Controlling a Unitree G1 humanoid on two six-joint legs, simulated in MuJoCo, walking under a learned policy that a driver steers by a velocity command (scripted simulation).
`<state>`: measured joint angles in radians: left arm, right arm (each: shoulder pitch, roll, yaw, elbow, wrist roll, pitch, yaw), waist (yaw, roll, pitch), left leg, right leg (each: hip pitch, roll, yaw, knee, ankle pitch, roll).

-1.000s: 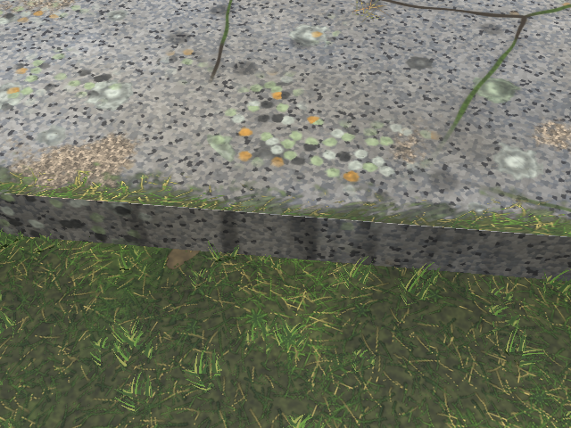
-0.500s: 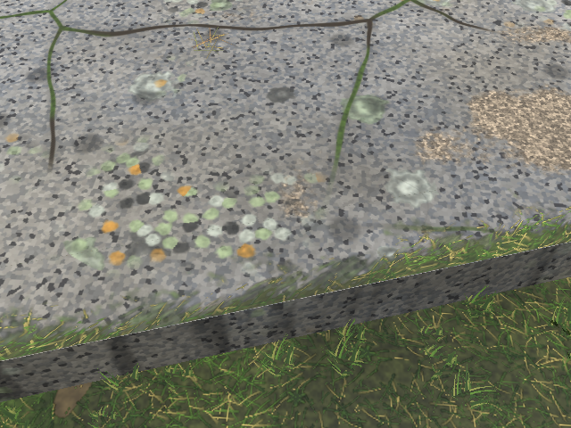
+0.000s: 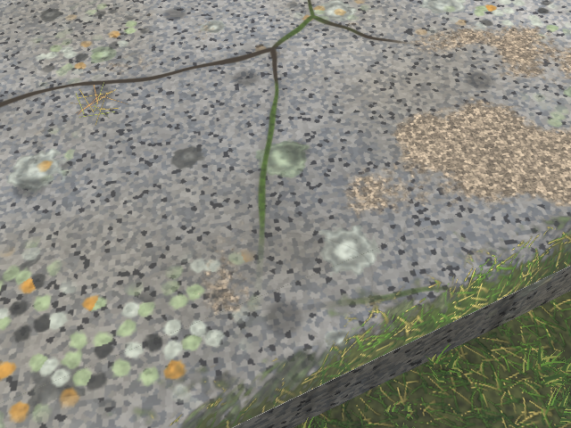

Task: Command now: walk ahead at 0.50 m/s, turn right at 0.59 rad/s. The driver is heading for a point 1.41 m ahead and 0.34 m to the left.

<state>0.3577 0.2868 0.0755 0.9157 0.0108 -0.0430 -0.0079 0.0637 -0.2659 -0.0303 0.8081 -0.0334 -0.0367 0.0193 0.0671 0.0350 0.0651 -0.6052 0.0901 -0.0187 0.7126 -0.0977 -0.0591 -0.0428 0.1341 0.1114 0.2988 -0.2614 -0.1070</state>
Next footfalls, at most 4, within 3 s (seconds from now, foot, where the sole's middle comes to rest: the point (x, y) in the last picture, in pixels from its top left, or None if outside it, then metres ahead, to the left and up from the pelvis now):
0.10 left None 0.22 0.12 -0.78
0.52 right None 0.35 -0.10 -0.78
1.04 left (255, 341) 0.56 0.15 -0.59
1.56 right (261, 189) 0.98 0.18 -0.59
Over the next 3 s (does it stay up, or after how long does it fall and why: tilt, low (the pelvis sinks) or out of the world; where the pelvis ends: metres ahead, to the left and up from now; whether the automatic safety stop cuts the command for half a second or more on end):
stays up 1.36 0.42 0.18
